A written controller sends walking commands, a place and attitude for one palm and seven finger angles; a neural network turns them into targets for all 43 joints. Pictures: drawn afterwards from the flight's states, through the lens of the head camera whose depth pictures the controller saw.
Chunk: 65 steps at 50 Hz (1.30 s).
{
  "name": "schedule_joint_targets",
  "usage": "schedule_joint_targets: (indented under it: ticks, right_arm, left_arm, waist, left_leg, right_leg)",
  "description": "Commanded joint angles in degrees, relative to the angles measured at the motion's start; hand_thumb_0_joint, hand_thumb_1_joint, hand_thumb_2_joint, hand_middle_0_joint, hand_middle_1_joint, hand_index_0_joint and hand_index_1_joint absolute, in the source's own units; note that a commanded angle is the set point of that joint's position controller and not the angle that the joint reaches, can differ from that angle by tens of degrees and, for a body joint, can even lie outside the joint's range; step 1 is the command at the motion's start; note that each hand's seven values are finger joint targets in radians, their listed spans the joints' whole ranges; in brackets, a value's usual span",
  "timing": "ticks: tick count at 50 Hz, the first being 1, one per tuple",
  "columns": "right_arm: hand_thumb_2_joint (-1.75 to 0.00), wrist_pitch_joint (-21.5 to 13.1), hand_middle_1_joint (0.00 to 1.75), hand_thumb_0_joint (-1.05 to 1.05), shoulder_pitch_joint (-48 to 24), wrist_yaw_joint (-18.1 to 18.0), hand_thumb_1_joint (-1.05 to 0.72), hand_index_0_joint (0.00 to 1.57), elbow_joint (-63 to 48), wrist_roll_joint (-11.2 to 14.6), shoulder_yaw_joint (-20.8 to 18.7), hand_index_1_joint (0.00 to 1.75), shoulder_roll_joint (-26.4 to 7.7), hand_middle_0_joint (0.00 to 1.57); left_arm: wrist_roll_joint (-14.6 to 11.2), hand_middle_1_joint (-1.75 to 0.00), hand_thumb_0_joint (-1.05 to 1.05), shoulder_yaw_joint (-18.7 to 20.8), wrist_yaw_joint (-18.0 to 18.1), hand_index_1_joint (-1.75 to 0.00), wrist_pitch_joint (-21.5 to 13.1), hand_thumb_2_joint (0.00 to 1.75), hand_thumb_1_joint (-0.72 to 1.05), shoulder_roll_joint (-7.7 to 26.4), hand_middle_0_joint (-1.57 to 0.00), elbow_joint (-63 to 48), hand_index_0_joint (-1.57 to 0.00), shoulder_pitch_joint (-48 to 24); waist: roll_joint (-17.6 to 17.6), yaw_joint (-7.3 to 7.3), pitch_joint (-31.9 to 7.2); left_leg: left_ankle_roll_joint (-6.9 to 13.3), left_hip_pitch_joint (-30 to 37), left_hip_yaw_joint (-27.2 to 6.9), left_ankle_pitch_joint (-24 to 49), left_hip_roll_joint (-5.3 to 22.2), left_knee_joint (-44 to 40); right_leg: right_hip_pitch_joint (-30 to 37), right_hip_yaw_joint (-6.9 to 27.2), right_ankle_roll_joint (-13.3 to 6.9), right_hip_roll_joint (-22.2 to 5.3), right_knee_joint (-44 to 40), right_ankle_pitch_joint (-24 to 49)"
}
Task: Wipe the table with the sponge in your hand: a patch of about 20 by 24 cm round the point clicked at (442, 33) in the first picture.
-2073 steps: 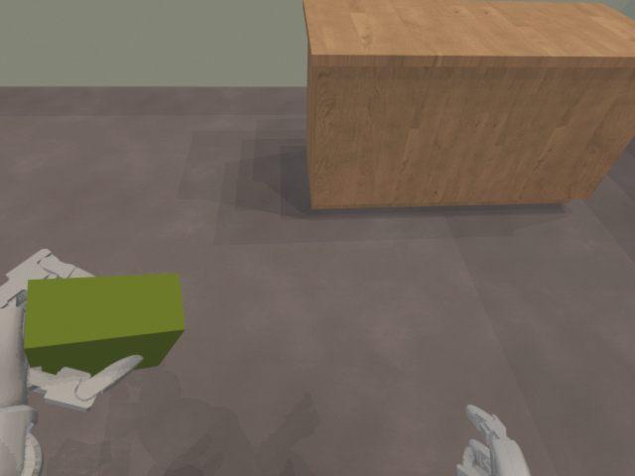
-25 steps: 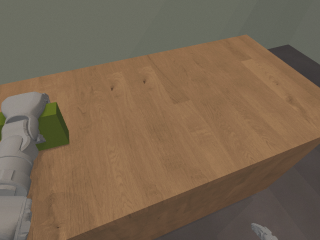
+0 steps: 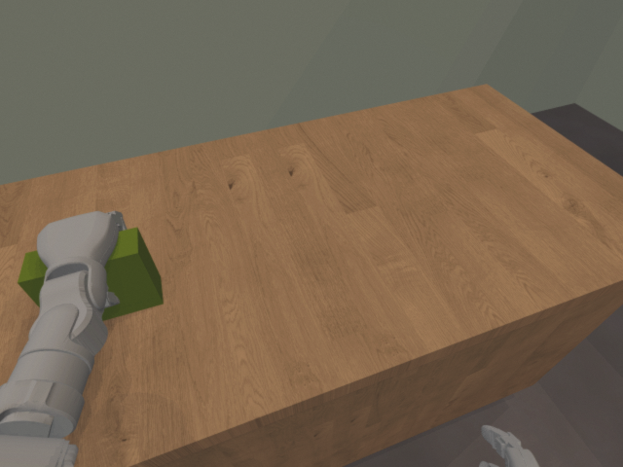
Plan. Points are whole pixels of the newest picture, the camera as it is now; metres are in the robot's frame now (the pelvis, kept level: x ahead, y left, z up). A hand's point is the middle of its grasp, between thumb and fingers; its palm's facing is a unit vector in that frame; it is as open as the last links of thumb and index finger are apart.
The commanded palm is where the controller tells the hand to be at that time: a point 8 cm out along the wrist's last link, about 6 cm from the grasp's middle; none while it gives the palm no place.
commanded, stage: wipe back along the first lane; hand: left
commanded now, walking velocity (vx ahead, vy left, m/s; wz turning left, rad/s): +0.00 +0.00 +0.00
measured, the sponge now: (104, 288) +0.34 +0.33 +0.03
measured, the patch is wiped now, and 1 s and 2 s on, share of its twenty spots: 1.00 1.00 1.00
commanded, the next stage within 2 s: lift the sponge slowly off the table in 1.10 s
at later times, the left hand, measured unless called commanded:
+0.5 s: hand (101, 290) +0.31 +0.31 +0.07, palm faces -0.01 -0.04 -1.00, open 9.8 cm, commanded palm +0.27 +0.29 +0.11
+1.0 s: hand (96, 326) +0.26 +0.29 +0.07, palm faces +0.02 -0.05 -1.00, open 9.7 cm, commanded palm +0.21 +0.27 +0.10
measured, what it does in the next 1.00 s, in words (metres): stands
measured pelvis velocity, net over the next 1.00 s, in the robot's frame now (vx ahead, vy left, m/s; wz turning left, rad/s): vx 0.00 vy -0.01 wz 0.00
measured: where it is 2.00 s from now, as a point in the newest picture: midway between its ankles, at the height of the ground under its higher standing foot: outside the picture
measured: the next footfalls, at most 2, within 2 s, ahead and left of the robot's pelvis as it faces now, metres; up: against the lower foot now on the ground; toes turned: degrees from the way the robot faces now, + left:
none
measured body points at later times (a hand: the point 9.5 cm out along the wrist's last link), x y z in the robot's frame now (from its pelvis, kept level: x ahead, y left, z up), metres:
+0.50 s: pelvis +0.00 -0.01 +0.00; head +0.00 -0.03 +0.45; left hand +0.30 +0.30 +0.12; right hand +0.20 -0.24 -0.10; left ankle +0.01 +0.13 -0.74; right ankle -0.02 -0.15 -0.74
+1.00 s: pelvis +0.00 -0.01 +0.00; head -0.01 -0.04 +0.45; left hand +0.25 +0.29 +0.12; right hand +0.22 -0.23 -0.09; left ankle +0.01 +0.13 -0.74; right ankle -0.02 -0.15 -0.74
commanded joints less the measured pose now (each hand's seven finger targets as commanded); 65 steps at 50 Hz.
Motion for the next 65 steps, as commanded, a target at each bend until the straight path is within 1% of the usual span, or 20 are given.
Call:
schedule_joint_targets:
  ticks: [1,14,17,21,22,25,27,28,31,32,35,37,39,45,47,49,56,60,62,65]
  right_arm:
    - [-0.90,-2.26,0.30,0.00,-7.00,-0.39,-0.90,0.20,-8.65,0.17,-2.58,0.30,-8.26,0.20]
    - [-0.90,-2.97,0.30,0.00,-9.20,-0.32,-0.90,0.20,-10.71,-0.09,-2.15,0.30,-7.55,0.20]
    - [-0.90,-3.14,0.30,0.00,-10.60,-0.21,-0.90,0.20,-11.15,-0.12,-2.11,0.30,-7.69,0.20]
    - [-0.90,-3.28,0.30,0.00,-11.71,-0.50,-0.90,0.20,-11.01,-0.12,-1.70,0.30,-7.38,0.20]
    - [-0.90,-3.52,0.30,0.00,-12.08,-0.73,-0.90,0.20,-11.09,-0.19,-1.71,0.30,-7.59,0.20]
    - [-0.90,-3.85,0.30,0.00,-12.19,-0.62,-0.90,0.20,-11.08,-0.22,-1.53,0.30,-7.35,0.20]
    - [-0.90,-4.02,0.30,0.00,-12.95,-0.55,-0.90,0.20,-11.17,-0.41,-1.52,0.30,-7.64,0.20]
    - [-0.90,-4.18,0.30,0.00,-12.72,-0.40,-0.90,0.20,-11.89,-0.44,-1.49,0.30,-7.21,0.20]
    - [-0.90,-4.52,0.30,0.00,-13.79,0.00,-0.90,0.20,-12.03,-0.45,-1.49,0.30,-6.92,0.20]
    - [-0.90,-4.58,0.30,0.00,-14.43,-0.16,-0.90,0.20,-12.28,-0.58,-1.41,0.30,-7.08,0.20]
    - [-0.90,-4.68,0.30,0.00,-14.92,-0.31,-0.90,0.20,-12.09,-0.55,-1.21,0.30,-6.79,0.20]
    - [-0.90,-4.89,0.30,0.00,-15.65,-0.59,-0.90,0.20,-12.22,-0.66,-1.25,0.30,-7.04,0.20]
    - [-0.90,-5.19,0.30,0.00,-15.82,-0.54,-0.90,0.20,-12.56,-0.47,-0.91,0.30,-6.29,0.20]
    - [-0.90,-5.70,0.30,0.00,-16.29,-0.64,-0.90,0.20,-12.22,-0.60,-0.97,0.30,-6.35,0.20]
    - [-0.90,-5.78,0.30,0.00,-16.81,-0.74,-0.90,0.20,-12.25,-0.76,-0.96,0.30,-6.68,0.20]
    - [-0.90,-6.15,0.30,0.00,-16.86,-0.44,-0.90,0.20,-12.81,-0.60,-0.81,0.30,-5.97,0.20]
    - [-0.90,-6.38,0.30,0.00,-17.76,0.12,-0.90,0.20,-12.85,-0.84,-1.05,0.30,-5.89,0.20]
    - [-0.90,-6.45,0.30,0.00,-17.85,-0.34,-0.90,0.20,-12.25,-0.89,-0.87,0.30,-6.05,0.20]
    - [-0.90,-6.82,0.30,0.00,-18.67,-0.70,-0.90,0.20,-12.51,-0.99,-0.82,0.30,-6.11,0.20]
    - [-0.90,-7.20,0.30,0.00,-18.41,-0.72,-0.90,0.20,-12.48,-1.08,-0.82,0.30,-5.76,0.20]
  left_arm:
    - [1.56,-1.60,0.00,0.87,-0.93,-1.60,1.50,1.30,0.10,11.77,-1.20,-7.27,-1.20,-11.84]
    - [0.43,-1.60,0.00,-0.38,-2.10,-1.60,2.06,1.30,0.10,7.80,-1.20,-13.91,-1.20,-1.75]
    - [-0.74,-1.60,0.00,1.14,-1.85,-1.60,2.65,1.30,0.10,8.43,-1.20,-18.10,-1.20,0.54]
    - [-0.91,-1.60,0.00,-1.90,-2.00,-1.60,4.82,1.30,0.10,5.57,-1.20,-19.61,-1.20,1.15]
    - [-1.23,-1.60,0.00,0.63,-1.88,-1.60,4.84,1.30,0.10,8.26,-1.20,-21.09,-1.20,0.73]
    - [-1.24,-1.60,0.00,-0.41,-2.20,-1.60,5.67,1.30,0.10,6.32,-1.20,-20.90,-1.20,6.22]
    - [-1.57,-1.60,0.00,2.72,-2.12,-1.60,5.53,1.30,0.10,9.49,-1.20,-24.13,-1.20,7.90]
    - [-1.61,-1.60,0.00,0.04,-2.23,-1.60,5.72,1.30,0.10,6.16,-1.20,-25.58,-1.20,9.91]
    - [-2.53,-1.60,0.00,0.36,-2.10,-1.60,6.09,1.30,0.10,5.35,-1.20,-28.31,-1.20,14.37]
    - [-2.97,-1.60,0.00,2.52,-1.84,-1.60,6.13,1.30,0.10,7.63,-1.20,-30.32,-1.20,14.63]
    - [-3.44,-1.60,0.00,0.78,-1.80,-1.60,7.34,1.30,0.10,5.35,-1.20,-30.89,-1.20,16.13]
    - [-3.69,-1.60,0.00,2.24,-1.49,-1.60,7.49,1.30,0.10,6.86,-1.20,-33.49,-1.20,15.63]
    - [-3.61,-1.60,0.00,-0.54,-1.60,-1.60,8.11,1.30,0.10,3.66,-1.20,-33.88,-1.20,17.65]
    - [-3.64,-1.60,0.00,-1.96,-1.59,-1.60,8.77,1.30,0.10,2.16,-1.20,-35.02,-1.20,19.54]
    - [-3.69,-1.60,0.00,0.60,-1.42,-1.60,8.70,1.30,0.10,5.11,-1.20,-36.77,-1.20,19.93]
    - [-3.71,-1.60,0.00,-2.25,-1.57,-1.60,8.80,1.30,0.10,1.38,-1.20,-37.68,-1.20,22.60]
    - [-4.81,-1.60,0.00,-0.76,-0.63,-1.60,8.88,1.30,0.10,1.18,-1.20,-41.97,-1.20,31.03]
    - [-4.67,-1.60,0.00,-0.30,-0.19,-1.60,10.04,1.30,0.10,2.08,-1.20,-41.35,-1.20,29.41]
    - [-4.13,-1.60,0.00,0.54,-0.08,-1.60,9.96,1.30,0.10,4.28,-1.20,-44.67,-1.20,24.39]
    - [-3.60,-1.60,0.00,-0.53,-0.45,-1.60,10.19,1.30,0.10,2.91,-1.20,-44.38,-1.20,27.02]
  waist:
    - [-1.72,0.80,-9.32]
    - [-2.66,2.08,-10.57]
    - [-3.25,2.42,-9.67]
    - [-4.01,2.14,-7.20]
    - [-3.93,2.52,-8.07]
    - [-4.76,2.97,-7.83]
    - [-3.87,3.55,-8.98]
    - [-3.24,3.55,-10.08]
    - [-3.86,3.91,-8.21]
    - [-3.82,4.27,-8.39]
    - [-4.35,3.90,-5.48]
    - [-3.83,4.30,-6.37]
    - [-2.97,4.25,-5.34]
    - [-3.84,4.43,-5.23]
    - [-4.83,4.68,-5.82]
    - [-4.08,4.72,-5.84]
    - [-5.90,5.52,-4.20]
    - [-6.17,5.26,-1.87]
    - [-4.00,5.07,-2.73]
    - [-3.25,5.66,-4.14]
  left_leg:
    - [3.01,8.38,1.13,12.50,-2.50,-2.79]
    - [2.98,9.20,1.15,14.39,-2.89,-1.49]
    - [2.92,8.85,0.83,14.81,-2.71,-1.79]
    - [2.95,8.86,0.91,12.57,-2.89,-2.25]
    - [3.02,9.07,0.87,12.81,-2.80,-2.39]
    - [2.95,9.28,1.01,14.06,-3.01,-1.87]
    - [2.76,9.57,0.88,15.23,-2.92,-1.89]
    - [2.94,9.97,1.13,16.31,-3.17,-1.53]
    - [2.71,9.89,0.99,16.29,-2.88,-1.67]
    - [2.67,9.87,0.77,15.96,-2.76,-1.86]
    - [2.58,9.51,0.88,14.47,-2.63,-2.23]
    - [2.55,10.18,0.84,14.09,-2.55,-2.57]
    - [2.51,10.07,0.66,14.15,-2.69,-2.79]
    - [2.60,10.57,0.46,12.52,-2.49,-3.18]
    - [2.54,10.64,0.21,12.35,-2.46,-3.33]
    - [2.58,10.67,0.49,13.37,-2.60,-2.97]
    - [2.32,10.39,0.55,13.23,-2.48,-2.56]
    - [2.35,10.05,0.30,10.86,-2.32,-3.09]
    - [2.51,11.05,0.24,10.22,-2.36,-3.50]
    - [2.59,11.98,0.31,11.87,-2.75,-3.24]
  right_leg:
    - [1.51,-2.97,-5.21,2.88,-2.83,12.83]
    - [3.48,-2.60,-5.37,2.94,-1.55,16.50]
    - [4.12,-2.19,-5.39,2.94,-1.40,17.30]
    - [2.72,-2.51,-4.99,2.98,-2.26,14.30]
    - [3.74,-2.13,-5.19,2.92,-2.06,14.75]
    - [4.34,-2.45,-5.00,2.99,-1.71,16.69]
    - [5.81,-1.53,-5.26,2.90,-1.12,18.51]
    - [6.32,-2.54,-5.07,2.94,-0.75,19.47]
    - [5.80,-2.13,-4.85,2.86,-0.91,19.82]
    - [6.34,-1.54,-5.06,2.91,-0.79,19.39]
    - [4.85,-2.10,-4.66,2.89,-1.57,17.30]
    - [5.19,-1.51,-4.87,2.94,-1.68,16.37]
    - [4.79,-2.31,-4.74,2.87,-1.79,15.23]
    - [4.40,-2.13,-4.80,3.14,-2.35,12.70]
    - [5.29,-1.04,-5.01,3.19,-2.23,12.95]
    - [5.42,-1.82,-4.78,3.01,-1.77,14.22]
    - [5.54,-1.05,-4.53,3.02,-2.01,15.12]
    - [3.86,-0.88,-4.49,3.23,-2.97,10.95]
    - [4.07,0.33,-4.78,3.17,-3.21,9.89]
    - [5.30,-0.51,-4.83,3.15,-3.01,11.12]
